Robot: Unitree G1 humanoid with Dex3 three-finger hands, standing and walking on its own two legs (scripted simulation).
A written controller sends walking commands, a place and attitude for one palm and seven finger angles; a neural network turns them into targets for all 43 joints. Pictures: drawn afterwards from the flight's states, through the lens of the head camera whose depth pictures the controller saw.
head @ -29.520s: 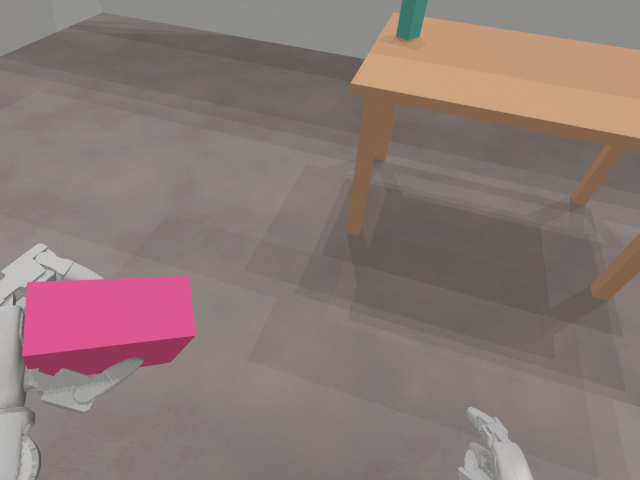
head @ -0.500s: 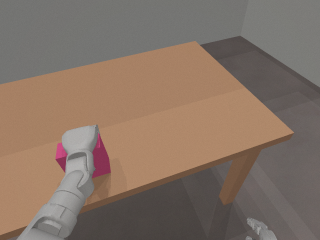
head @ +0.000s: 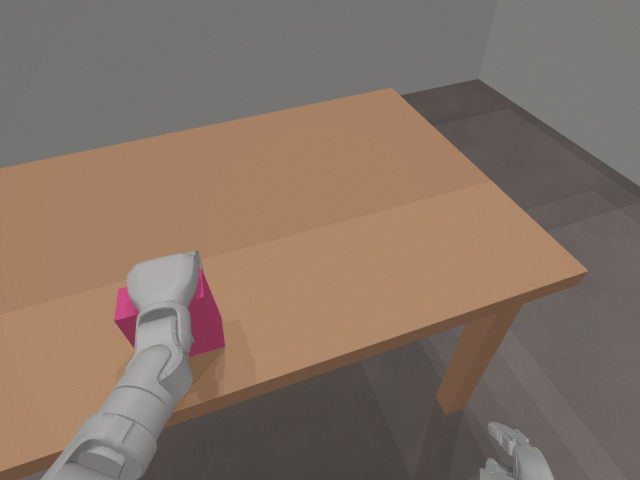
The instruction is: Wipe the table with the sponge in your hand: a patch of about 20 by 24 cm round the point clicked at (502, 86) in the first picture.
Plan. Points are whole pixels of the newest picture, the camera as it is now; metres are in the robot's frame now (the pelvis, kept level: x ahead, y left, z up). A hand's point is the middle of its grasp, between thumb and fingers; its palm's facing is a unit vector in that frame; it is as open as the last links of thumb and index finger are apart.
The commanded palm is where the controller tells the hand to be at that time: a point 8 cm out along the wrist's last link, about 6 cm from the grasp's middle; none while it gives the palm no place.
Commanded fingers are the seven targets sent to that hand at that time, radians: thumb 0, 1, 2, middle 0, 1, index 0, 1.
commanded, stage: wipe forward along the third lane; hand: left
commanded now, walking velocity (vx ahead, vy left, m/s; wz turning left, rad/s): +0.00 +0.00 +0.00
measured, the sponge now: (179, 327) +0.32 +0.26 -0.02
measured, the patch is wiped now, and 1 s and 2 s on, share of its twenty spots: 0.80 0.90 1.00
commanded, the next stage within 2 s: wipe back along the third lane in 1.56 s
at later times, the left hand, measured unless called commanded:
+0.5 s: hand (184, 284) +0.37 +0.25 +0.03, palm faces -0.11 +0.04 -0.99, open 10.1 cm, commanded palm +0.36 +0.24 +0.05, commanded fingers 0.00 0.10 1.30 -1.20 -1.60 -1.20 -1.60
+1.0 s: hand (188, 258) +0.41 +0.27 +0.03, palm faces -0.11 +0.05 -0.99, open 10.1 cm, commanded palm +0.41 +0.25 +0.05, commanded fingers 0.00 0.10 1.30 -1.20 -1.60 -1.20 -1.60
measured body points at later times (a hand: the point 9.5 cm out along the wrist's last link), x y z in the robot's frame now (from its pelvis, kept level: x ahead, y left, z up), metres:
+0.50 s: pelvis -0.03 -0.01 -0.01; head +0.00 -0.03 +0.44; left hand +0.37 +0.25 +0.08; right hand +0.09 -0.27 -0.15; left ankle +0.02 +0.15 -0.73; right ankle -0.02 -0.13 -0.73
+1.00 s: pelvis -0.05 -0.02 -0.03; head +0.02 -0.03 +0.42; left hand +0.41 +0.26 +0.08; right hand -0.01 -0.29 -0.16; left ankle +0.02 +0.14 -0.72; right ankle -0.02 -0.13 -0.73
